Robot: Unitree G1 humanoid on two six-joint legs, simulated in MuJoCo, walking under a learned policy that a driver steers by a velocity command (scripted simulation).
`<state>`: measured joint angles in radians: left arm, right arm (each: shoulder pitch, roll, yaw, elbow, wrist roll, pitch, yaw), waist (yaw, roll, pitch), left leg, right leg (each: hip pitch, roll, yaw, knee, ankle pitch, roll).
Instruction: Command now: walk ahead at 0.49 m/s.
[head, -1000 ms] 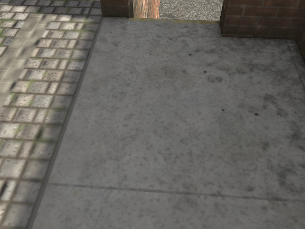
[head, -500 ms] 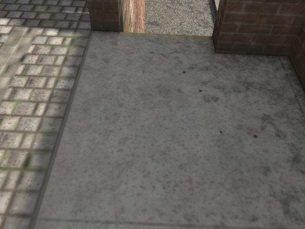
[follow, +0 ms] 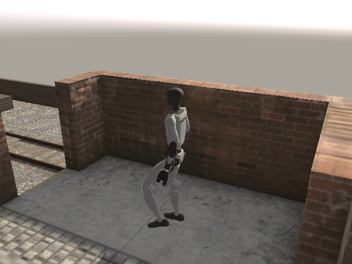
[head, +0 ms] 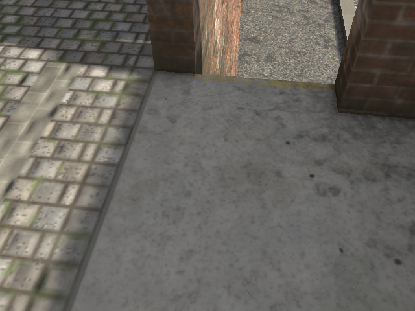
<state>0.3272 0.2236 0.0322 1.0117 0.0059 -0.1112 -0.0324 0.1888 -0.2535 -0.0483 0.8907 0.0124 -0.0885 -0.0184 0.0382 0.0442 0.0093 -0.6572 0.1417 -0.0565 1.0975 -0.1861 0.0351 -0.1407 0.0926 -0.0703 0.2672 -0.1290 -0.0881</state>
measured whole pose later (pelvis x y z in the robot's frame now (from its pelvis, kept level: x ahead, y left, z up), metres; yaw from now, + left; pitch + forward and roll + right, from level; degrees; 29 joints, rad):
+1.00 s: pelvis +0.55 +0.02 -0.01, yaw -1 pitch +1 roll +0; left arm 0.15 0.25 0.06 0.92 0.00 -0.10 -0.03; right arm 0.32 -0.25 -0.05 0.97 0.03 -0.10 0.00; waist 0.00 0.03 0.03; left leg -0.37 0.04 -0.04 1.18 -0.38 0.05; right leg -0.37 0.03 -0.06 0.49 -0.14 -0.06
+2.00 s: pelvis +1.00 +0.01 -0.02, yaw -18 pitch +2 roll +2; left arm 0.06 0.27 0.06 0.75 0.03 -0.02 -0.01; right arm 0.14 -0.30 -0.06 0.92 0.00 -0.05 -0.01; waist -0.02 0.01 0.07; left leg -0.33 0.05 0.06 1.06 -0.59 -0.05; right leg -0.48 0.02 -0.03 0.57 -0.12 -0.08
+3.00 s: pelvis +1.07 +0.03 -0.01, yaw -21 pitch -1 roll +0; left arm 0.12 0.25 0.03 1.05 0.02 0.03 0.05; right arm 0.23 -0.27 0.02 0.98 -0.02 -0.02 -0.01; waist 0.01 0.00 0.03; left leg -0.15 0.00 0.02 0.47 -0.30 0.00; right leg -0.29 0.01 0.03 0.47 -0.16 -0.01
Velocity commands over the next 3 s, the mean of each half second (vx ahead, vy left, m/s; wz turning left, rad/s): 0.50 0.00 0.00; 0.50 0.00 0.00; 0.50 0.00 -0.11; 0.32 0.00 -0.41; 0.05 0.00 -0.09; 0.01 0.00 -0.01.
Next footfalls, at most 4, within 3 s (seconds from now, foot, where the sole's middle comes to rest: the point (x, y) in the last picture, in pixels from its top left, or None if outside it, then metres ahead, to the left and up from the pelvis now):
0.28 left None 0.34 0.17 -0.78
0.88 right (248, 272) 0.65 -0.07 -0.78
1.44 left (185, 196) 0.97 0.17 -0.78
1.92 right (254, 168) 1.12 -0.11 -0.78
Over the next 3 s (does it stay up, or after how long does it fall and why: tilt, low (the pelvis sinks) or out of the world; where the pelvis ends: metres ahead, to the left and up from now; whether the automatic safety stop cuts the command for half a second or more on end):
stays up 1.07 0.03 -0.01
